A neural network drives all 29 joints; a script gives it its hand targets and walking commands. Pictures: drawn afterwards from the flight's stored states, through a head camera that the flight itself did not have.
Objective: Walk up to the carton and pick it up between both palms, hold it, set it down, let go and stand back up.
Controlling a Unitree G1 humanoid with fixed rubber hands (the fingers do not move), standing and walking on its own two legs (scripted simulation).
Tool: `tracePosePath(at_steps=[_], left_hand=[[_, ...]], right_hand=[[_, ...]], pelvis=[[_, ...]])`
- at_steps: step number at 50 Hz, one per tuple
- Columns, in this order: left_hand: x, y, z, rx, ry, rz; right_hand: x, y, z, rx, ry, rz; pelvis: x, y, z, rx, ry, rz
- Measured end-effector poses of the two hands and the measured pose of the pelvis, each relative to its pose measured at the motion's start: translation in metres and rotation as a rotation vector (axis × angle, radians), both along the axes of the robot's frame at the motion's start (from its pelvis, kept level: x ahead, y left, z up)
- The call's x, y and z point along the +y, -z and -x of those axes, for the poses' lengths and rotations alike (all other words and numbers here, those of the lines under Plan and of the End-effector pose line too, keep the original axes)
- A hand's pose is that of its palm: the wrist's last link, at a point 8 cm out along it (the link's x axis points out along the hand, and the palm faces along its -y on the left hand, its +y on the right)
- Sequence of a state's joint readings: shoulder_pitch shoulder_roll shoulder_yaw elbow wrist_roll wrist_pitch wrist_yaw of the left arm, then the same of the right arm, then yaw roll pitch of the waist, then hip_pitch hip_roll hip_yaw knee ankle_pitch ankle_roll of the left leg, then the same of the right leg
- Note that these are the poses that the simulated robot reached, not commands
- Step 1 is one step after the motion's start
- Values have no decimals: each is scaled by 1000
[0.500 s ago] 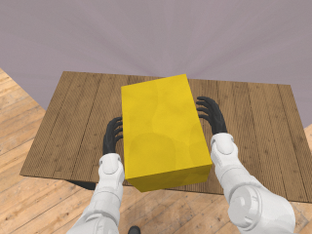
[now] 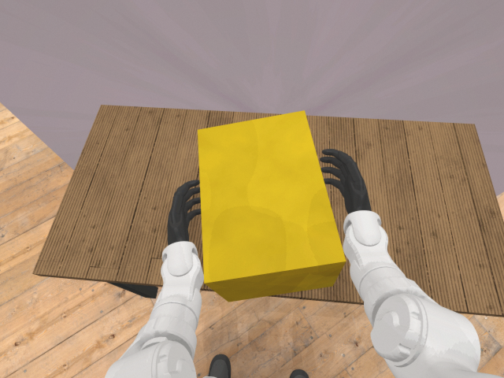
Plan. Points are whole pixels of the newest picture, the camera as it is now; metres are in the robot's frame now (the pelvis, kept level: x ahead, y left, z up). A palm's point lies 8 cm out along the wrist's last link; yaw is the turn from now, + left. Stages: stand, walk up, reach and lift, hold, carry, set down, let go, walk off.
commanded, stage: set down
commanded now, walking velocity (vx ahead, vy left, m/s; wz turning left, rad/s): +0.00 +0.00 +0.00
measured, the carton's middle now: (265, 208) +0.42 +0.04 -0.09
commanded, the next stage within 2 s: none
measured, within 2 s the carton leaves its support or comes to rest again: rests again in 0.40 s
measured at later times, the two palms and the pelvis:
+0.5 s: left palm (183, 233) +0.35 +0.17 -0.05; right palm (355, 202) +0.42 -0.11 -0.03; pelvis +0.00 +0.00 -0.01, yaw +0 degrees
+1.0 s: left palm (185, 232) +0.35 +0.17 -0.06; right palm (356, 207) +0.42 -0.11 -0.04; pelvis -0.01 +0.00 -0.02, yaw +0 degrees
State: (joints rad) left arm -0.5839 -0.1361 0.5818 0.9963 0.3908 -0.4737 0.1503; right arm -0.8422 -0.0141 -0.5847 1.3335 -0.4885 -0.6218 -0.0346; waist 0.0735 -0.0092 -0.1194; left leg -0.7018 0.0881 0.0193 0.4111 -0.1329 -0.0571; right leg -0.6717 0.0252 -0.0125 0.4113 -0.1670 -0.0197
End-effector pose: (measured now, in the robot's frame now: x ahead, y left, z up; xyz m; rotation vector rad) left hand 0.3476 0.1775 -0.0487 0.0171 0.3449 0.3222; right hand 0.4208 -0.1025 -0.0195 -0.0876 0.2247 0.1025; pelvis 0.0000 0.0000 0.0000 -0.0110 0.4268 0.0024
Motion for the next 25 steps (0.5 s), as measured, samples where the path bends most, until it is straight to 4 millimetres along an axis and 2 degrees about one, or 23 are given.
tracePosePath(at_steps=[25], left_hand=[[-4,4,0,-22,-9,6]], right_hand=[[-5,9,1,5,-3,0]], pelvis=[[-1,5,1,16,0,3]])
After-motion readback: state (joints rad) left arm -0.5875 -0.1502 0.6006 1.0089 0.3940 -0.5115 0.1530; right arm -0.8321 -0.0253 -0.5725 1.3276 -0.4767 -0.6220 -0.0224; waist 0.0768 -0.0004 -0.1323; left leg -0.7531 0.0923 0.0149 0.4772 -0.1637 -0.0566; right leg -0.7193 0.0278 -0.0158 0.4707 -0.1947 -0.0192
